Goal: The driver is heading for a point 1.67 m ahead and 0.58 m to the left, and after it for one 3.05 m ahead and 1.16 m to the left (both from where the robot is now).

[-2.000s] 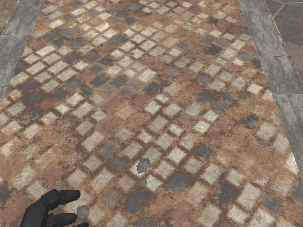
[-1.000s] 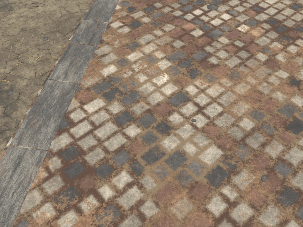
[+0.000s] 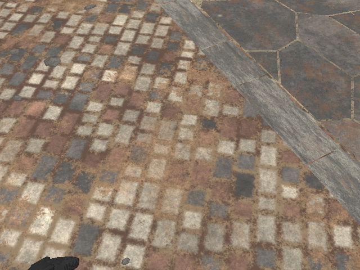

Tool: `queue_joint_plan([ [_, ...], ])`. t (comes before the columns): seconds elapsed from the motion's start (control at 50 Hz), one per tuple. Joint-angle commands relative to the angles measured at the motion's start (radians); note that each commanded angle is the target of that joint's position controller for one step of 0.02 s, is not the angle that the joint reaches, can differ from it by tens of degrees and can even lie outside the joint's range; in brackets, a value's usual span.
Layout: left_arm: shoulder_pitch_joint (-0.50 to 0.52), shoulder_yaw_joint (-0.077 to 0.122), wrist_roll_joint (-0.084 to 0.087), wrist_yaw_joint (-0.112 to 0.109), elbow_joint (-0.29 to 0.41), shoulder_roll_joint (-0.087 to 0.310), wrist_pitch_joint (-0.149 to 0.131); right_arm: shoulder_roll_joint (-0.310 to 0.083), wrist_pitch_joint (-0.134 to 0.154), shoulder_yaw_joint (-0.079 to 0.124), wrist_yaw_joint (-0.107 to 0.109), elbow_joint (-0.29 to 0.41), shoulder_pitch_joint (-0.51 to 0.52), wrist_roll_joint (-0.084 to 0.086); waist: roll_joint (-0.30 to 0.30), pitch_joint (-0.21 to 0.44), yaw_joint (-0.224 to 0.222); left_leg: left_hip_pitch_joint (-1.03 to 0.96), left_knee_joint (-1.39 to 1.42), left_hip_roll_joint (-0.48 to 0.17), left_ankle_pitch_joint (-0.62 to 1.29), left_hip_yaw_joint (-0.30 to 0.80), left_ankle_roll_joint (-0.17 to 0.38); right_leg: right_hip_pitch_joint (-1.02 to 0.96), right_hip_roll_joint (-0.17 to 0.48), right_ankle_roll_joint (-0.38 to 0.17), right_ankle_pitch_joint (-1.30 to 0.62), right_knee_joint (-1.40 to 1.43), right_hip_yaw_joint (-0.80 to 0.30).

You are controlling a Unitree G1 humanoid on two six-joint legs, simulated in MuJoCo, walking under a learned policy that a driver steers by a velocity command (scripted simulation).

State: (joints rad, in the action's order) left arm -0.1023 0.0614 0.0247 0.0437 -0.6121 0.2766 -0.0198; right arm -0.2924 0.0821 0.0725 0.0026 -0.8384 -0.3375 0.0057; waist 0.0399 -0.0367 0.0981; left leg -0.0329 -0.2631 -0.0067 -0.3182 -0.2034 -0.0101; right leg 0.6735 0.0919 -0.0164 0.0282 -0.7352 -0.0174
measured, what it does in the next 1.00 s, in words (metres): walks ahead, turning left: right foot, then left foot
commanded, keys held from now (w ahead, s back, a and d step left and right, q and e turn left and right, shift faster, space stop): w+e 0.12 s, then w+q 0.50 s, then q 0.38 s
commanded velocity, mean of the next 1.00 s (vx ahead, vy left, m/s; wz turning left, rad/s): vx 0.40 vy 0.00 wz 0.18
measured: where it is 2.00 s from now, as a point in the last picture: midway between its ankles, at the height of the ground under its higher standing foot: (138, 204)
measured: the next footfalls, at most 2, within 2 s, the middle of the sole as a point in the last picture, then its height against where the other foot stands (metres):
right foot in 0.10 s outside the picture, level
left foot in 0.66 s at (152, 245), level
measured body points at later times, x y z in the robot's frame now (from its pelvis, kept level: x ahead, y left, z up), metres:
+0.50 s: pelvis +0.28 -0.05 +0.01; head +0.30 -0.06 +0.45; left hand +0.36 +0.22 -0.11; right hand +0.42 -0.31 -0.11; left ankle +0.48 +0.11 -0.68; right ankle +0.19 -0.12 -0.74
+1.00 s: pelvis +0.52 -0.01 +0.00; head +0.57 +0.02 +0.45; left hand +0.62 +0.30 -0.10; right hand +0.72 -0.26 -0.09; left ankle +0.52 +0.07 -0.74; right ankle +0.67 -0.16 -0.68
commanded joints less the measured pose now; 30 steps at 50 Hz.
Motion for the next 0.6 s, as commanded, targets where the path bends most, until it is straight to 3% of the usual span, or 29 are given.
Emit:
queue_joint_plan([
  [0.02,0.11,0.012,0.002,0.018,0.111,0.054,-0.016,-0.193,-0.002,0.046,0.005,0.047,0.029,0.017,-0.113,-0.039,-0.022,-0.023,0.031,-0.279,0.538,0.07,0.139,-0.016,-0.028,-0.041,0.063,0.075,0.059],
  [0.06,0.039,0.034,-0.006,0.018,0.106,0.093,-0.009,-0.226,-0.014,0.056,0.012,0.048,0.039,0.026,-0.149,0.022,-0.081,-0.05,-0.122,-0.276,0.888,0.028,0.119,-0.155,-0.097,-0.087,0.167,0.093,0.117],
  [0.08,-0.088,0.057,-0.005,0.013,0.075,0.128,-0.006,-0.232,-0.023,0.057,0.016,0.05,0.052,0.03,-0.14,0.089,-0.159,-0.022,-0.294,-0.254,0.997,-0.002,0.101,-0.322,-0.144,-0.119,0.15,0.144,0.141],
  [0.1,-0.269,0.091,-0.003,-0.002,0.026,0.19,0.001,-0.205,-0.023,0.046,0.021,0.057,0.047,0.025,-0.102,0.18,-0.245,0.132,-0.538,-0.216,0.902,-0.019,0.065,-0.607,-0.16,-0.16,0.093,0.186,0.1],
  [0.12,-0.334,0.116,0.004,-0.022,0.013,0.308,0.004,-0.086,-0.01,0.006,0.013,0.105,-0.018,-0.024,0.156,0.264,-0.197,0.555,-0.915,-0.099,0.13,-0.008,0.006,-0.974,0.099,-0.288,0.105,0.195,-0.336],
  [0.14,-0.328,0.095,0.001,-0.017,0.045,0.292,-0.015,-0.071,0.028,-0.016,-0.002,0.126,-0.021,-0.011,0.193,0.448,-0.181,0.76,-1.125,0.028,-0.286,0.225,-0.004,-1.106,0.264,-0.421,0.297,0.39,-0.817],
  [0.16,-0.322,0.067,-0.011,-0.008,0.024,0.198,-0.028,-0.156,0.046,0.008,-0.015,0.128,0.078,0.037,0.068,0.355,-0.225,0.846,-1.149,-0.035,-0.196,0.288,0.014,-1.037,0.246,-0.347,0.288,0.435,-0.688],
  [0.18,-0.27,0.056,-0.012,-0.008,0.018,0.171,-0.036,-0.147,0.052,0.002,-0.017,0.14,0.115,0.048,0.051,0.228,-0.195,0.845,-1.086,-0.077,-0.114,0.268,0.031,-0.886,0.218,-0.307,0.204,0.431,-0.534],
  [0.2,-0.197,0.043,-0.013,-0.008,0.019,0.137,-0.04,-0.136,0.048,0.001,-0.009,0.125,0.124,0.029,-0.015,0.155,-0.152,0.793,-1.014,-0.124,-0.046,0.261,0.029,-0.735,0.177,-0.27,0.086,0.433,-0.41],
  [0.22,-0.146,0.03,-0.021,-0.009,0.022,0.102,-0.046,-0.14,0.035,0.007,-0.007,0.111,0.103,0.016,0.004,0.121,-0.115,0.723,-0.958,-0.152,-0.001,0.268,0.024,-0.629,0.142,-0.251,-0.008,0.454,-0.323],
  [0.24,-0.128,0.027,-0.029,-0.01,0.02,0.096,-0.054,-0.134,0.02,0.007,-0.01,0.097,0.069,0.017,0.027,0.114,-0.09,0.663,-0.94,-0.165,0.034,0.274,0.02,-0.561,0.126,-0.243,-0.041,0.484,-0.279],
  [0.28,-0.127,0.029,-0.03,-0.012,-0.007,0.105,-0.073,-0.104,-0.007,0.004,-0.009,0.075,0.038,0.016,0.02,0.098,-0.071,0.639,-0.903,-0.163,0.084,0.265,0.002,-0.505,0.118,-0.246,-0.118,0.532,-0.195],
  [0.32,-0.148,0.033,-0.035,-0.019,-0.036,0.117,-0.086,-0.086,-0.021,0.0,-0.004,0.084,0.083,0.014,0.007,0.054,-0.082,0.696,-0.836,-0.159,0.169,0.276,-0.013,-0.498,0.111,-0.232,-0.161,0.565,-0.12],
  [0.4,-0.167,0.029,-0.041,-0.035,-0.071,0.115,-0.088,-0.066,-0.015,-0.002,-0.012,0.103,0.168,0.018,0.01,0.013,-0.118,0.738,-0.61,-0.113,0.394,0.299,-0.012,-0.547,0.084,-0.176,-0.148,0.591,0.011],
  [0.46,-0.186,0.032,-0.036,-0.042,-0.097,0.128,-0.087,-0.041,-0.009,-0.013,-0.029,0.128,0.247,0.017,0.006,-0.023,-0.154,0.73,-0.461,-0.091,0.481,0.258,0.003,-0.594,0.102,-0.155,-0.126,0.613,0.061],
  [0.56,-0.235,0.042,-0.021,-0.053,-0.148,0.147,-0.055,-0.029,-0.004,-0.021,-0.067,0.195,0.334,0.013,-0.003,-0.055,-0.182,0.805,-0.349,-0.065,0.345,0.201,0.051,-0.792,0.169,-0.142,-0.293,0.526,0.105],
  [0.6,-0.209,0.049,-0.017,-0.064,-0.144,0.175,-0.038,-0.051,-0.007,-0.011,-0.076,0.212,0.302,0.012,0.031,-0.01,-0.146,0.718,-0.341,-0.015,0.234,0.14,0.087,-0.823,0.172,-0.117,-0.598,0.418,0.135],
])
Keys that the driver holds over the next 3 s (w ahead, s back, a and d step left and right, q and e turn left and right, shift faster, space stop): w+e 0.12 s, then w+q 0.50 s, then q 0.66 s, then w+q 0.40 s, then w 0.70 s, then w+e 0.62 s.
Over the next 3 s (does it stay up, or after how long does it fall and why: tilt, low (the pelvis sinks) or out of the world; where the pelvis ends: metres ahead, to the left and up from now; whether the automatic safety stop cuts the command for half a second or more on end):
stays up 1.14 0.52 -0.01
